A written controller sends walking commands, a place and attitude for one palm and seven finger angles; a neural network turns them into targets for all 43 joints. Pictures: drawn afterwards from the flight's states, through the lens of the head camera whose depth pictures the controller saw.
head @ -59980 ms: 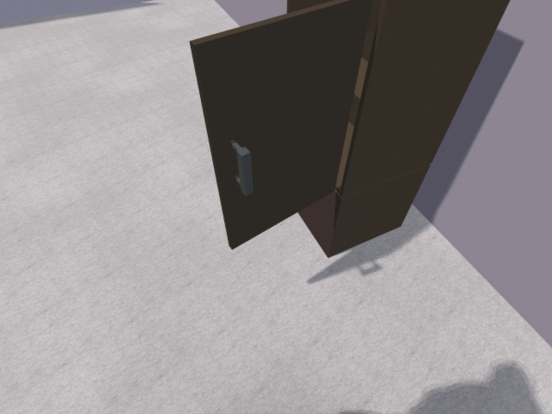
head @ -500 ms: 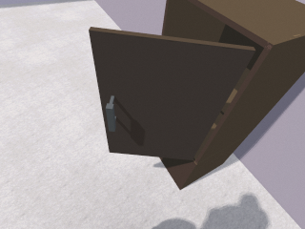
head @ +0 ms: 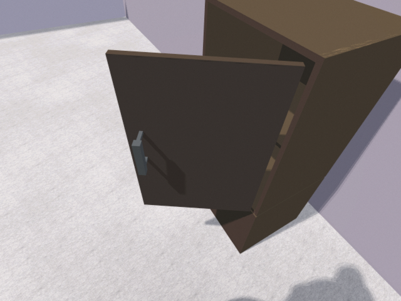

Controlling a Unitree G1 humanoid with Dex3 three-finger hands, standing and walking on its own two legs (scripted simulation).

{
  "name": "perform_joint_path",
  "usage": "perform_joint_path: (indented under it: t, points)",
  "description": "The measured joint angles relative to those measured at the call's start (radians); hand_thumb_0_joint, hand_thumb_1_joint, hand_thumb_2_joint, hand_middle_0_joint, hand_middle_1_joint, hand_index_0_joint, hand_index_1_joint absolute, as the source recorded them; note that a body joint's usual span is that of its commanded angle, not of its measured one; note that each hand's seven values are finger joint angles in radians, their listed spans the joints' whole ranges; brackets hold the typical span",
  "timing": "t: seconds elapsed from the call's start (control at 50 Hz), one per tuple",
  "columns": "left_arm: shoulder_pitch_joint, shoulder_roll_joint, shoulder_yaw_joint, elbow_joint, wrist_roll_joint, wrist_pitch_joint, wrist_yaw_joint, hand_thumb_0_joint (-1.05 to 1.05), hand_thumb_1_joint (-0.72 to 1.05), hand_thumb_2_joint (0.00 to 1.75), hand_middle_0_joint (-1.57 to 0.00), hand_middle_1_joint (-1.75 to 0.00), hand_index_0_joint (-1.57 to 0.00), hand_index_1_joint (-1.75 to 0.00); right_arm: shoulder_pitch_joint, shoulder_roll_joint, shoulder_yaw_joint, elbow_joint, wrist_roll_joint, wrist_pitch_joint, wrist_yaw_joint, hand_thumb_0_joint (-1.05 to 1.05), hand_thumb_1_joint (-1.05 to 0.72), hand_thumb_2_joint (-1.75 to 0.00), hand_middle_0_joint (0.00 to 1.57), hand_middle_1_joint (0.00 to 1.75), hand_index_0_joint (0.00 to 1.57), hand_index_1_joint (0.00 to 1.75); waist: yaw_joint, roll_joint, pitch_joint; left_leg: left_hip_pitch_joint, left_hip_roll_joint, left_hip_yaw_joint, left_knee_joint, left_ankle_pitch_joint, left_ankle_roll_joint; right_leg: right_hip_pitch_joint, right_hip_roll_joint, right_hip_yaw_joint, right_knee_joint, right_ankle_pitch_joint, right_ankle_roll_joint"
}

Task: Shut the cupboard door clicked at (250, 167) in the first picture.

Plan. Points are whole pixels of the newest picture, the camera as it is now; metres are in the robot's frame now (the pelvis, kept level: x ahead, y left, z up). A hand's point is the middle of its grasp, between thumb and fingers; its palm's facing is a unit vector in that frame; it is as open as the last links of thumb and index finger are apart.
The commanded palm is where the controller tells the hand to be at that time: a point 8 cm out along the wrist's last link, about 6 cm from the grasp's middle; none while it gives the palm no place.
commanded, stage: come to a stop and stand still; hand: left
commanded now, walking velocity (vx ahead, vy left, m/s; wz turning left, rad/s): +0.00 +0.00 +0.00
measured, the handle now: (141, 153) +0.48 +0.19 -0.02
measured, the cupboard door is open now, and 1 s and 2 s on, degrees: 57 57 57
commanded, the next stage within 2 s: look again from close up in 0.90 s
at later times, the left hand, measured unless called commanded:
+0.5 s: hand out of the picture +0.01 +0.20 -0.18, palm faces +0.02 -0.98 -0.20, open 7.4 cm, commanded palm none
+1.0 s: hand out of the picture +0.02 +0.21 -0.18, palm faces +0.01 -0.99 -0.17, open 7.4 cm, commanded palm none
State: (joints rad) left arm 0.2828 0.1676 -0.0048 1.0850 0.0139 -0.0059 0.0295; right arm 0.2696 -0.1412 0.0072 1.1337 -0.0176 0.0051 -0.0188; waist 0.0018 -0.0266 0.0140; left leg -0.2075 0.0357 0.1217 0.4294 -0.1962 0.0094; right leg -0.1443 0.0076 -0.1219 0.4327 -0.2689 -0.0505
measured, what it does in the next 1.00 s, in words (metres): stands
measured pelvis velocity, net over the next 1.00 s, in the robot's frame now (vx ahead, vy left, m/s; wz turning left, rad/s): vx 0.02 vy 0.04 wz -0.01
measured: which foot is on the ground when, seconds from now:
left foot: down 0.00-1.00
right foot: down 0.00-1.00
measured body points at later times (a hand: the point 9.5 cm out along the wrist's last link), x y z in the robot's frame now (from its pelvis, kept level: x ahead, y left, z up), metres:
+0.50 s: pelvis +0.01 +0.03 -0.01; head +0.02 +0.02 +0.44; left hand +0.01 +0.25 -0.16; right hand -0.01 -0.17 -0.17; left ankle +0.02 +0.11 -0.74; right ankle -0.02 -0.08 -0.74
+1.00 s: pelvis +0.02 +0.04 +0.00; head +0.04 +0.05 +0.45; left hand +0.02 +0.26 -0.17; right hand +0.03 -0.18 -0.16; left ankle +0.02 +0.11 -0.74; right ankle -0.02 -0.08 -0.74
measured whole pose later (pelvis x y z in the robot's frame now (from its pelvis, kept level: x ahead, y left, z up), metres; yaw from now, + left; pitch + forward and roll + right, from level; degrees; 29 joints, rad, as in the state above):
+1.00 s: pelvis +0.02 +0.04 +0.00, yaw +0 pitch -1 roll +0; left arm 0.29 0.14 -0.01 1.11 0.02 -0.01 0.03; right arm 0.25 -0.16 0.02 1.12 -0.01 -0.03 -0.02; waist 0.01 -0.02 0.04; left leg -0.19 -0.03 0.14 0.44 -0.25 0.07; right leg -0.14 -0.05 -0.09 0.46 -0.31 0.01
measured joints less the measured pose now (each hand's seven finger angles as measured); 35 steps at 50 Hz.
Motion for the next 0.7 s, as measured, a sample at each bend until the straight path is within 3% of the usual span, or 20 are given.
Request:
perform_joint_path:
  t: [0.18, 0.24, 0.32, 0.48, 0.7]
  points:
    - [0.034, -0.034, -0.012, 0.030, 0.000, -0.007, 0.005, 0.01, 0.92, 0.90, -0.20, -0.30, -0.19, -0.30, 0.043, 0.037, 0.013, 0.025, 0.003, -0.003, 0.003, 0.01, -0.91, -0.90, 0.20, 0.30, 0.20, 0.30, 0.002, 0.005, 0.015, -0.016, 0.008, -0.008, 0.012, -0.001, -0.002, 0.003, 0.009, -0.006, -0.024, 0.015, 0.002]
    - [0.049, -0.058, -0.023, 0.023, 0.003, -0.019, 0.009, 0.01, 0.91, 0.90, -0.20, -0.30, -0.20, -0.30, 0.042, 0.023, 0.004, -0.016, 0.001, -0.002, 0.009, 0.01, -0.91, -0.90, 0.20, 0.30, 0.20, 0.30, -0.017, 0.045, 0.031, -0.071, 0.018, -0.026, 0.100, -0.042, 0.008, -0.028, 0.019, -0.013, 0.012, 0.004, 0.003]
    - [0.054, -0.065, -0.021, 0.024, 0.002, -0.019, 0.007, 0.01, 0.91, 0.90, -0.20, -0.30, -0.20, -0.30, 0.059, 0.019, 0.003, -0.047, -0.002, -0.016, 0.010, 0.01, -0.91, -0.90, 0.20, 0.30, 0.20, 0.30, -0.030, 0.064, 0.022, -0.081, -0.003, -0.021, 0.124, -0.063, 0.026, -0.049, -0.006, -0.009, 0.066, -0.030, 0.016]
    - [0.024, -0.040, -0.008, 0.002, 0.001, -0.016, 0.011, 0.01, 0.92, 0.90, -0.20, -0.30, -0.20, -0.30, 0.068, 0.019, 0.016, -0.038, -0.004, -0.023, 0.004, 0.02, -0.93, -0.90, 0.20, 0.30, 0.20, 0.30, -0.014, 0.058, 0.002, -0.048, -0.041, 0.001, 0.086, -0.060, 0.048, -0.047, -0.045, 0.011, 0.087, -0.050, 0.042]
    - [0.002, -0.020, -0.003, 0.001, 0.000, -0.009, 0.009, 0.01, 0.92, 0.90, -0.20, -0.30, -0.19, -0.30, 0.032, -0.004, 0.014, -0.023, 0.000, -0.033, 0.000, 0.02, -0.92, -0.90, 0.20, 0.30, 0.20, 0.30, -0.007, 0.027, 0.011, -0.015, -0.059, 0.014, 0.042, -0.052, 0.058, -0.026, -0.059, 0.023, 0.062, -0.046, 0.056]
